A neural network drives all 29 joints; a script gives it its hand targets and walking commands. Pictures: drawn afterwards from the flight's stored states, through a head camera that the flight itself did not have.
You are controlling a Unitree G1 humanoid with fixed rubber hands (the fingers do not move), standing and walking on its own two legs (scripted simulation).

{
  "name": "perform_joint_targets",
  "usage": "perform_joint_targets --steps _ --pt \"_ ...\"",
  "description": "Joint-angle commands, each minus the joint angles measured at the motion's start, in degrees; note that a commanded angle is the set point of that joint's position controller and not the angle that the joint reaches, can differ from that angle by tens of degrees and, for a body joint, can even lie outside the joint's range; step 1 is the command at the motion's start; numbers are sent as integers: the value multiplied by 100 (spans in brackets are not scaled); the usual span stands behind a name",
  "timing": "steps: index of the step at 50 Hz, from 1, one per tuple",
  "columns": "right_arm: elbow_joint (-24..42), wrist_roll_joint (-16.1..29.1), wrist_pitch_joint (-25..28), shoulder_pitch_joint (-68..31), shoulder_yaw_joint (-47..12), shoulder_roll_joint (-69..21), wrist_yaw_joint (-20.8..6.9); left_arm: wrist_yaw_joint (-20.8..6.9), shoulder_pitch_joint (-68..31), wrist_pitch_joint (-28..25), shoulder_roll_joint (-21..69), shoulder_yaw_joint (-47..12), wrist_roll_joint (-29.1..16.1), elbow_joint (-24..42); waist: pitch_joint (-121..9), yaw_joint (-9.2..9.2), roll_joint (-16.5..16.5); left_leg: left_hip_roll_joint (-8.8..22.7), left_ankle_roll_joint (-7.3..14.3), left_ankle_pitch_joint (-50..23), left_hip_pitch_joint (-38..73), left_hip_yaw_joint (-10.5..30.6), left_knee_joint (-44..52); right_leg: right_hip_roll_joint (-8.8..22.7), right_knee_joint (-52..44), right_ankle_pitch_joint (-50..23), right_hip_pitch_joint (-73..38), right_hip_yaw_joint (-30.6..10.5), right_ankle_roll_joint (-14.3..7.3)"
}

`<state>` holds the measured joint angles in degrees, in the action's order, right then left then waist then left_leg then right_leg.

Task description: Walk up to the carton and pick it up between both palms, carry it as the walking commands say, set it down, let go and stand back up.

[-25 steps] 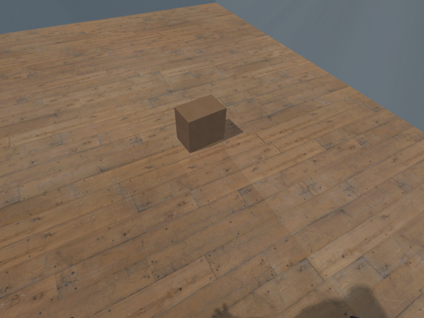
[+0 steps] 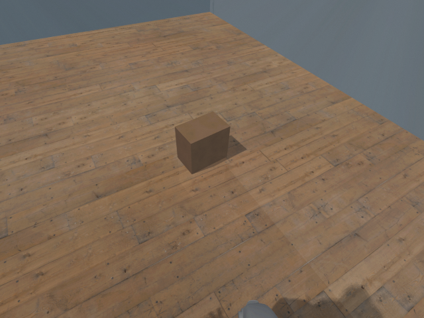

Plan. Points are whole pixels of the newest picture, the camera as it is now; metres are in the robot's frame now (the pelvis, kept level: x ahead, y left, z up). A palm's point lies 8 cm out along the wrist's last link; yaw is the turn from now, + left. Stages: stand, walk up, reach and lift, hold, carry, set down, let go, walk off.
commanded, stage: walk up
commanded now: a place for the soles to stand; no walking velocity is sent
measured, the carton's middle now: (202, 142) +1.23 -0.02 -0.64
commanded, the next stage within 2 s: none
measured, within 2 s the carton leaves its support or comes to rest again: neither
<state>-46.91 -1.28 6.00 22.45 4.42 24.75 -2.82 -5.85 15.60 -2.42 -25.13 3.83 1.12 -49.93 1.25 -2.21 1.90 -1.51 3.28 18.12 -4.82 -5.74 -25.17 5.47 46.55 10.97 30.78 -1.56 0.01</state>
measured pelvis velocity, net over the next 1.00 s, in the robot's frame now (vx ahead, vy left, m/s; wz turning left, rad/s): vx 0.41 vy -0.03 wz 0.00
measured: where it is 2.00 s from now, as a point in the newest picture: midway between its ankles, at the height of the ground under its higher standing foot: (208, 229)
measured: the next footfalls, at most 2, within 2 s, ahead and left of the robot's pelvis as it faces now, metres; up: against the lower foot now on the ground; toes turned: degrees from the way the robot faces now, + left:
right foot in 0.14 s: +0.23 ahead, -0.15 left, +0.00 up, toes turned -5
left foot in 0.52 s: +0.37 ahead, +0.12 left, +0.00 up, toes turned +6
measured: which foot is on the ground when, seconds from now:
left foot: down 0.00-0.16, up 0.18-0.50, down 0.52-0.90, up 0.92-1.00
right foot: up 0.00-0.12, down 0.14-0.52, up 0.54-0.86, down 0.88-1.00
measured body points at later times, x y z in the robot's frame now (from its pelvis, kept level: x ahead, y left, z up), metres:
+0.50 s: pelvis +0.22 -0.01 -0.01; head +0.22 +0.01 +0.44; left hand +0.27 +0.32 -0.12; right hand +0.34 -0.34 -0.08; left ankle +0.32 +0.12 -0.73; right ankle +0.19 -0.15 -0.74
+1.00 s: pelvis +0.41 -0.03 -0.02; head +0.42 -0.04 +0.43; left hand +0.51 +0.30 -0.09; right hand +0.46 -0.36 -0.12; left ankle +0.39 +0.11 -0.68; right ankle +0.47 -0.15 -0.74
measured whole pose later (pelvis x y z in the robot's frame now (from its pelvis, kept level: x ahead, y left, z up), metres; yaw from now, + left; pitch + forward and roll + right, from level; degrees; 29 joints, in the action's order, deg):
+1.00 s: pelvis +0.41 -0.03 -0.02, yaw +0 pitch -3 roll +0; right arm -44.1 -0.8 3.5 21.5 2.5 25.6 -1.9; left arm -2.9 16.7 -5.3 -25.5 3.9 0.2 -42.3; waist 4.5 0.1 -1.5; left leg 3.9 1.9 24.4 -24.6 -1.5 -62.3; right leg 3.3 37.3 14.6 20.0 5.0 -1.8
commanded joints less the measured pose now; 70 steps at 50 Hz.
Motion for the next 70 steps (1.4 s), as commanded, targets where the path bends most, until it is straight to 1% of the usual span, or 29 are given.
perform_joint_targets --steps 1,4,6,7,8,9,11,14,21,24,25,26,27,29,33,40,43,44,45,46,48,50,56,59,60,61,62,64,70 --pt "437 28 133 31 411 1529 71 -37 -838 -184 -900 226 -19 709 742 -151 -596 1545 814 -180 -392 1108 1340 41 -962 -252 112 343 -59" --pt "494 66 74 81 351 1485 67 5 -752 -235 -841 203 7 752 265 -76 -575 1516 706 -1985 -203 738 521 -256 -1482 79 -733 704 -199" --pt "580 86 30 127 267 1293 84 132 106 -281 -1042 297 4 561 -373 405 -71 1177 399 -2958 -681 335 -985 -549 -1978 -24 -2407 727 -401" --pt "696 46 24 142 187 1042 99 227 1008 -312 -1399 439 7 428 -878 893 775 794 105 -2249 -1804 112 -2633 208 -2109 352 -3761 -362 -744" --pt "852 122 45 287 42 674 113 305 1376 -353 -1875 560 -17 520 -1227 938 1931 14 -118 767 -3189 101 -3931 1710 -2543 788 -4883 -2836 -1318" --pt "785 52 2 -18 130 1116 154 337 1131 -343 -1823 535 -82 608 -928 907 982 183 -106 1022 -3592 639 -4345 1987 -2790 518 -4775 -3455 -1708" --pt "618 65 -18 -193 158 1217 178 377 596 -351 -1442 383 -199 808 -352 712 167 593 -78 433 -3406 1069 -4455 1644 -2745 -153 -3507 -2157 -1642" --pt "467 164 -104 87 161 1086 11 377 51 -355 -1365 347 -133 1005 154 299 508 714 -215 148 -2476 750 -3322 1087 -2984 -172 -1795 -544 -1270" --pt "479 38 -63 -361 278 921 -210 211 -91 -336 -1483 389 -82 1163 209 288 780 588 -405 -1003 -1210 -31 -1198 916 -3178 2070 -541 -232 -1197" --pt "255 10 8 390 504 1277 -104 220 -82 -269 -1128 265 11 1213 -213 -198 -313 227 -54 -122 244 -63 -1123 456 -1604 2404 182 131 -922" --pt "199 -34 42 855 606 1494 -18 235 16 -279 -843 187 -18 1247 -313 -482 -1205 687 235 1064 807 797 -392 86 -305 2261 814 548 -740" --pt "283 -82 108 1134 703 1914 76 247 55 -288 -532 107 -79 1358 -383 -578 -2367 2218 748 2701 946 3296 907 -493 1680 2169 1590 725 -449" --pt "486 3 140 776 668 1904 137 323 118 -232 -963 150 -14 1252 36 -373 -1167 2660 946 2714 366 4026 1250 -347 2262 1633 1576 -202 -380" --pt "712 136 129 129 596 1800 133 369 269 -243 -1335 211 7 1124 106 -122 -563 2590 1125 1523 48 3461 1125 87 2147 1273 1339 -406 -211" --pt "723 60 118 -52 464 1639 145 271 590 -247 -1128 262 -114 791 347 94 -1104 1910 1018 -287 -952 1604 717 182 990 1187 366 -30 -89" --pt "897 55 94 -183 394 1636 77 107 292 -217 -920 343 -17 870 81 205 -918 1612 805 -139 -1533 878 391 -182 -904 174 -1070 699 -149" --pt "948 71 33 -25 228 1238 110 234 1062 -302 -1250 510 36 621 -454 730 455 1116 358 -771 -2285 346 -1766 -427 -1605 548 -2924 530 -339" --pt "1063 107 52 14 104 884 121 326 1581 -345 -1721 645 57 599 -604 1041 1779 551 3 -413 -3219 -78 -3474 775 -2399 1625 -3600 -1319 -756" --pt "1083 98 10 11 57 842 153 389 1368 -374 -1920 630 -14 824 -359 846 1711 260 -134 1011 -3978 243 -4139 1877 -3196 1953 -3553 -3316 -1321" --pt "992 13 -73 -206 181 1313 185 369 1020 -364 -1817 563 -71 924 -60 756 787 567 -135 1001 -3948 624 -4438 1955 -3085 1835 -3206 -3282 -1673" --pt "781 55 -109 -130 200 1328 165 382 632 -345 -1514 435 -171 999 347 525 315 895 -96 599 -3466 918 -3956 1552 -3062 1391 -2090 -2110 -1492" --pt "587 161 -128 164 193 1243 65 391 318 -338 -1551 428 -136 1077 394 317 742 816 -181 297 -2761 570 -3163 1067 -2988 1037 -1370 -922 -1278" --pt "608 62 -101 -215 217 997 -97 285 318 -301 -1577 395 -65 1163 173 401 947 532 -333 -385 -1709 6 -1491 832 -2939 1886 -794 -381 -1206" --pt "346 35 15 457 377 1179 -5 259 181 -208 -1245 281 -24 1283 -245 -43 -53 205 -113 -125 -71 -18 -919 532 -1517 2193 20 -59 -961" --pt "283 -3 70 863 491 1441 73 277 279 -198 -880 182 -41 1310 -434 -337 -1120 673 154 958 660 892 -254 171 -205 2299 754 377 -762" --pt "371 -69 135 1066 608 1895 168 291 307 -211 -521 78 -114 1411 -402 -403 -2229 2166 675 2684 901 3373 899 -418 1539 2047 1716 629 -435" --pt "566 16 141 693 579 1921 217 364 382 -158 -949 130 -42 1285 20 -218 -1231 2570 922 2659 335 3914 1164 -231 2024 1607 1718 -91 -340" --pt "742 137 105 117 508 1813 197 406 443 -173 -1341 205 -12 1165 166 -45 -619 2490 1128 1391 -33 3323 1015 184 1823 1360 1427 -314 -159" --pt "772 63 87 -78 391 1673 162 218 638 -122 -1035 261 -60 830 405 101 -1214 1751 1036 149 -1386 1276 708 123 439 839 108 265 -70"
